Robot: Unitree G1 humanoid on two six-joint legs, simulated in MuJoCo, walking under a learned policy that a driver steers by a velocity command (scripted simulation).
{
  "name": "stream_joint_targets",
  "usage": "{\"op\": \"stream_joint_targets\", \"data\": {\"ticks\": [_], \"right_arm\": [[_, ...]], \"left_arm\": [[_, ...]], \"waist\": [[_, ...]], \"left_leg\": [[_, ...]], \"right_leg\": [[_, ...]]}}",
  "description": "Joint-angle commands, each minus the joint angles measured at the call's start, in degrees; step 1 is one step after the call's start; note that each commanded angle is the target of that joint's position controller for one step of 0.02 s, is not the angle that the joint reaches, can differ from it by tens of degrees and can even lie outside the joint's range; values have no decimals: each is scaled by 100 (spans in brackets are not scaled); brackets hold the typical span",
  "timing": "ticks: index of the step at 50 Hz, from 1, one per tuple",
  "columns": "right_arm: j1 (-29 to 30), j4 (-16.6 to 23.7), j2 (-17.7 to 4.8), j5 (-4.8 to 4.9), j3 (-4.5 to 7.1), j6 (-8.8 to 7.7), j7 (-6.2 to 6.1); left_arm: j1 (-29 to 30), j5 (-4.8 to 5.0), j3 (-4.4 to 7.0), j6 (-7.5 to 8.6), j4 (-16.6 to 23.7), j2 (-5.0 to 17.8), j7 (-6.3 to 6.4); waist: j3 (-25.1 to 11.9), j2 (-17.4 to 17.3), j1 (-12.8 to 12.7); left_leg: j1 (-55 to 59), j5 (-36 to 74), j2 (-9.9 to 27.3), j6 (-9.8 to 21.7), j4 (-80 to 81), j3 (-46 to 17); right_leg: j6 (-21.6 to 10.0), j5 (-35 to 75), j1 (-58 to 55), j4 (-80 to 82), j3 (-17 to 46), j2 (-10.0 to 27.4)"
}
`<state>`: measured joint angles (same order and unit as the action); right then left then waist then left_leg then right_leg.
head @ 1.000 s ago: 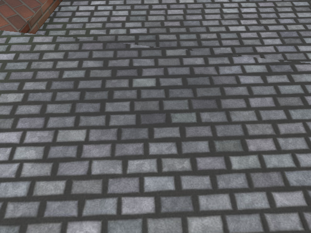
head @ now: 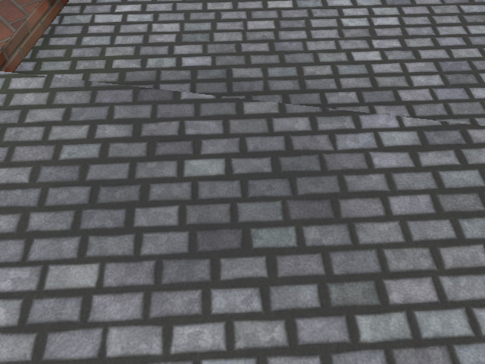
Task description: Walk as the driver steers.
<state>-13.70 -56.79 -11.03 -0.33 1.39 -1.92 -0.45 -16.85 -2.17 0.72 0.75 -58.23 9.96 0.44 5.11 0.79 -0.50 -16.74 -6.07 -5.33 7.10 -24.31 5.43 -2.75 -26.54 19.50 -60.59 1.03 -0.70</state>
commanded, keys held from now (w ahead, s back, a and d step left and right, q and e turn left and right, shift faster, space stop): w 0.88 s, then w+e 0.12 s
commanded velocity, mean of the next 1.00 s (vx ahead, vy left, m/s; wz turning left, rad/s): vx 0.43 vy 0.00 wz -0.02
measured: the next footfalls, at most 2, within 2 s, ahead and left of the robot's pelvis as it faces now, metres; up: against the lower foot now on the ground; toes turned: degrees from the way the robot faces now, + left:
right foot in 0.28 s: +0.09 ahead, -0.12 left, +0.00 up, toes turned -3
left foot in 0.76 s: +0.42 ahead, +0.07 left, +0.00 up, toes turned +6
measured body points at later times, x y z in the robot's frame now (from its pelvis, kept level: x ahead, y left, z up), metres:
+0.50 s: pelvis +0.12 -0.05 +0.02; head +0.12 -0.06 +0.47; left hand +0.02 +0.18 -0.12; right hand +0.23 -0.29 -0.12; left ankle +0.19 +0.09 -0.66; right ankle +0.05 -0.12 -0.73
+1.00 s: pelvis +0.39 +0.02 +0.01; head +0.41 +0.03 +0.46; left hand +0.45 +0.26 -0.14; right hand +0.38 -0.23 -0.13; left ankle +0.38 +0.07 -0.73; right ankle +0.42 -0.13 -0.65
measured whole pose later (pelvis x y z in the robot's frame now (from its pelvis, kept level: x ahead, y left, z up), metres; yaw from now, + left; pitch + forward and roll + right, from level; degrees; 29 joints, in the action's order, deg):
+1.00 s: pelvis +0.39 +0.02 +0.01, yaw -1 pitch -1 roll +1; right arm -19.8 -60.5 -10.9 -1.0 2.6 -5.7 0.0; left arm -13.7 -1.8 3.3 3.0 -56.7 11.6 -1.2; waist 2.6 1.8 -0.2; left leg -6.6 -11.3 -4.3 5.8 -18.1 8.0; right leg -4.5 -11.8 33.2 -63.7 0.7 4.6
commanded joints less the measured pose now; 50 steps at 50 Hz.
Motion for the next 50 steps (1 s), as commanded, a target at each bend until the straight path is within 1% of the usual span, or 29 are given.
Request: {"op": "stream_joint_targets", "data": {"ticks": [1,6,9,10,12,13,14,15,16,17,19,21,25,29,33,35,36,37,38,39,40,41,42,43,44,45,46,48,50], "right_arm": [[-314,75,-685,-39,163,-35,-8],[-432,11,-839,-17,242,-35,2],[-483,-7,-907,4,281,-9,5],[-475,-8,-928,15,295,4,4],[-324,30,-946,60,327,43,-2],[-174,98,-846,48,320,50,-5],[116,279,-555,32,248,22,15],[221,474,-37,92,110,-43,80],[385,479,-432,-144,188,-71,123],[273,438,-535,-162,226,-104,198],[159,311,-581,-164,259,-125,273],[281,296,-451,-192,244,-99,297],[985,511,-297,-169,197,-44,272],[1719,778,-216,-123,119,-53,271],[2045,963,-280,-97,86,-92,257],[1682,907,-370,-95,124,-132,208],[1132,743,-473,-85,184,-168,163],[158,416,-592,-82,265,-224,110],[-817,140,-873,-186,379,-285,43],[-1526,91,-1484,-338,520,-303,8],[-1396,56,-1505,-164,538,-213,78],[-694,127,-1249,-65,472,-199,96],[-229,209,-810,-33,359,-248,120],[-25,196,-551,-57,282,-297,125],[-27,104,-290,-37,194,-332,105],[-140,40,-273,-56,173,-372,74],[-336,-38,-273,-66,164,-424,58],[-566,-136,-410,-62,173,-489,34],[-813,-198,-439,-74,153,-502,11]], "left_arm": [[-768,-23,86,-78,-54,309,-57],[-276,-15,103,-9,74,307,-80],[-204,17,113,56,107,288,-89],[-278,32,113,81,84,261,-82],[-783,55,107,134,-124,159,-47],[-1172,55,123,168,-286,191,-11],[-1601,17,155,230,-401,383,51],[-1833,53,264,273,-390,893,88],[-1492,39,315,270,-374,956,109],[-1059,86,288,304,-231,829,95],[-870,146,275,406,-145,724,44],[-1109,151,242,499,-227,561,35],[-1622,116,195,548,-384,441,22],[-1788,90,161,574,-419,456,33],[-1868,61,180,564,-506,595,69],[-1677,60,203,552,-517,699,87],[-1591,69,225,542,-525,781,94],[-1472,97,241,518,-516,840,92],[-1403,129,219,516,-437,791,78],[-1818,302,98,507,-237,198,5],[-1871,283,207,511,-292,428,-19],[-1249,200,276,489,-124,609,-17],[-785,148,259,527,3,549,-43],[-632,117,266,512,13,442,-58],[-637,21,274,429,18,375,-89],[-900,5,249,338,-49,200,-131],[-899,1,249,272,-56,178,-148],[-577,21,265,173,67,193,-175],[-18,35,269,132,267,261,-207]], "waist": [[-275,-458,-140],[-219,-629,-62],[-207,-611,-41],[-191,-582,-71],[-113,-425,-289],[4,-216,-428],[69,485,-556],[-28,1568,-530],[509,874,-335],[458,510,-38],[213,310,130],[86,295,75],[192,343,-144],[275,516,-318],[328,654,-353],[174,672,-99],[-121,652,147],[-625,486,565],[-1199,331,928],[-2125,-855,838],[-2427,-1106,761],[-1413,-652,472],[-751,-313,364],[-437,-197,168],[-267,-232,-19],[-342,-433,-132],[-299,-391,-160],[-137,-378,-203],[36,-398,-118]], "left_leg": [[-322,-2019,1623,638,1880,-1924],[-437,-2744,1689,589,2090,-1874],[-465,-3013,1750,594,2024,-1896],[-521,-3117,1758,591,1959,-1895],[-936,-3429,1618,490,1610,-1738],[-1362,-3541,1414,366,1129,-1562],[-2107,-3212,1042,165,-10,-1097],[-2956,-2467,249,-150,-1627,-152],[-3123,-1691,457,-131,-2345,-510],[-2931,-1203,609,-169,-2543,-728],[-2699,-728,686,-335,-2763,-611],[-2683,-358,756,-455,-3001,-455],[-3014,52,885,-603,-2853,-273],[-2623,279,814,-609,-1925,-20],[-2088,17,680,-323,-1122,157],[-1331,-281,480,-90,-819,237],[-629,-362,291,24,-694,278],[502,-125,125,158,-359,349],[2018,-319,678,345,-396,-222],[3727,-1385,2503,848,-132,-2767],[3658,-1486,3016,1244,895,-4650],[2853,-1801,2724,1021,984,-3749],[1911,-1324,2486,855,1173,-2971],[1287,-806,2185,647,1333,-2393],[824,-336,1861,423,1440,-1898],[687,-14,1884,432,1479,-1611],[628,411,1840,434,1510,-1432],[624,650,1769,364,1635,-1002],[751,929,1704,263,1723,-662]], "right_leg": [[8,144,-182,546,-191,116],[-17,402,-219,1530,-418,125],[-50,335,-435,2125,-546,50],[-83,355,-605,2422,-602,14],[-208,698,-1379,3392,-793,-108],[-295,539,-1881,3889,-694,-128],[-447,-282,-2425,4669,332,603],[-805,-1909,-2756,5693,2563,2033],[-982,-2066,-2003,5901,2915,2306],[-908,-1749,-1718,5891,2609,2073],[-697,-635,-1795,5874,1794,1662],[-666,321,-1885,5770,1228,1418],[-766,1592,-2056,5636,765,1276],[-775,2951,-2064,5447,363,1155],[-773,3983,-2403,5127,193,1305],[-671,5301,-2462,4596,30,1364],[-598,6168,-2477,3974,-50,1344],[-496,6433,-2287,2933,-228,1185],[-415,5205,-1268,1625,-324,995],[-187,2053,578,-530,-608,287],[-219,-220,1366,-1693,20,-292],[-299,335,1814,-1866,217,171],[-312,854,1747,-1550,154,385],[-312,1111,1472,-1199,129,553],[-285,1219,1163,-921,121,660],[-240,1209,934,-794,104,652],[-210,1209,920,-772,74,629],[-173,1443,1252,-545,55,629],[-152,1900,1710,-193,24,642]]}}
Over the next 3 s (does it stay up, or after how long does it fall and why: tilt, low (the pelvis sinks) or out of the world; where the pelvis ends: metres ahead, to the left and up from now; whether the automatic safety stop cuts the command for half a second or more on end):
stays up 1.07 -0.15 0.01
